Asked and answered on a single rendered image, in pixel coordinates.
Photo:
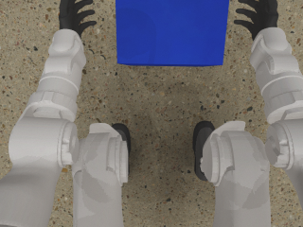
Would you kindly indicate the robot left upper arm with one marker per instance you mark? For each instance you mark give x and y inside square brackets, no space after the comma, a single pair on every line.
[40,148]

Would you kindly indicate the robot right shin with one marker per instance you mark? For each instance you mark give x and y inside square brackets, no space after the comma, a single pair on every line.
[237,125]

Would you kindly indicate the robot left forearm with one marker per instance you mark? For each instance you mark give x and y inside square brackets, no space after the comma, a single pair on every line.
[59,85]

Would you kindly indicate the robot right forearm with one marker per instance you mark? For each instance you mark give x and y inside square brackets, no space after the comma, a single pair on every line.
[278,76]

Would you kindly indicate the robot left hand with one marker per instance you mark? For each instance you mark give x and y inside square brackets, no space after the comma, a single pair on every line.
[69,17]

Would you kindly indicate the carton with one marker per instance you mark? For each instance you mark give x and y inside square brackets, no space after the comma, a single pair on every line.
[188,33]

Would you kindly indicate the robot right upper arm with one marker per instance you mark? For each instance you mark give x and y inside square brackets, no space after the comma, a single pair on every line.
[284,148]

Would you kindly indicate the robot right hand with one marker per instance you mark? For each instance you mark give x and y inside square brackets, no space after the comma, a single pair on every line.
[264,16]

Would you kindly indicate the right robot thigh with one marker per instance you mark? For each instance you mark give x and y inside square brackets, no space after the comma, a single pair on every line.
[242,196]

